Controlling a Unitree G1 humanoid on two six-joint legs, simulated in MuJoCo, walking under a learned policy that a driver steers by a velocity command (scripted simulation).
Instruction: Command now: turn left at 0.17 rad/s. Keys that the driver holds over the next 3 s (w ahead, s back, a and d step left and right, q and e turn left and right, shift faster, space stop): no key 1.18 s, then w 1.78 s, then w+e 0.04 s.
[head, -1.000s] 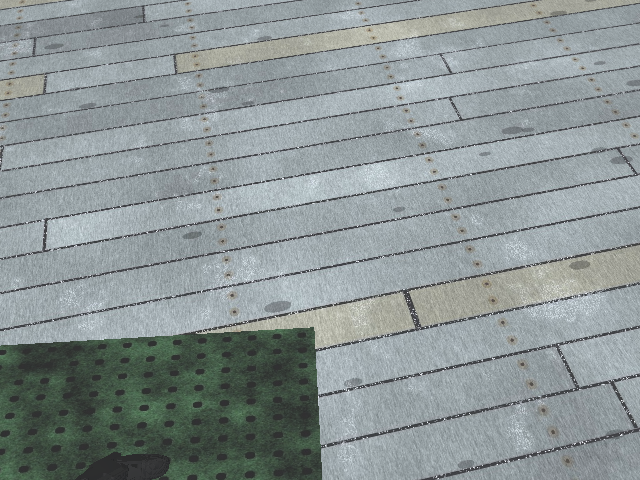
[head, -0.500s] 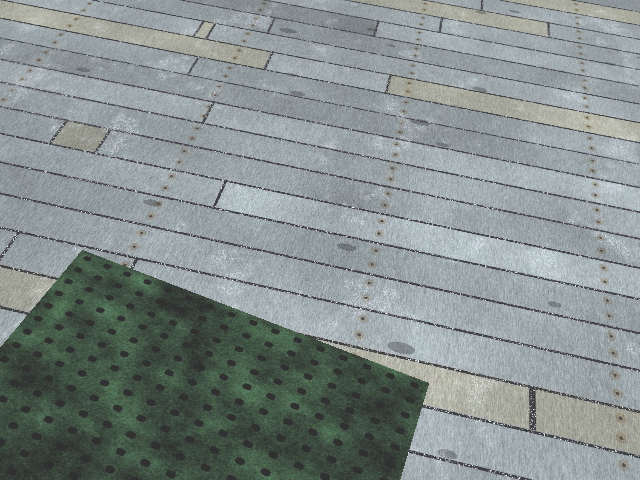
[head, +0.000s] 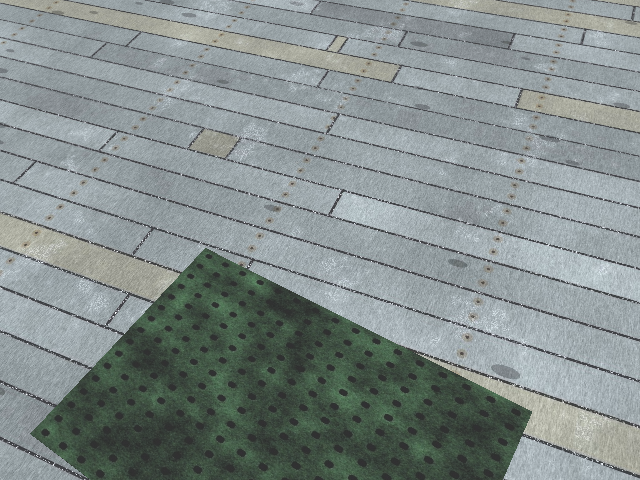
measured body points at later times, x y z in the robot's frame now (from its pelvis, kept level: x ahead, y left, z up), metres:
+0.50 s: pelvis -0.01 +0.02 +0.00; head -0.01 +0.02 +0.45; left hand +0.04 +0.28 -0.14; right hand +0.06 -0.24 -0.14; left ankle -0.03 +0.12 -0.74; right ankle +0.00 -0.10 -0.74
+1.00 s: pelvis -0.01 +0.02 +0.00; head +0.00 +0.03 +0.45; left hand +0.00 +0.26 -0.16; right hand +0.00 -0.22 -0.15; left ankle -0.03 +0.12 -0.74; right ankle +0.00 -0.10 -0.74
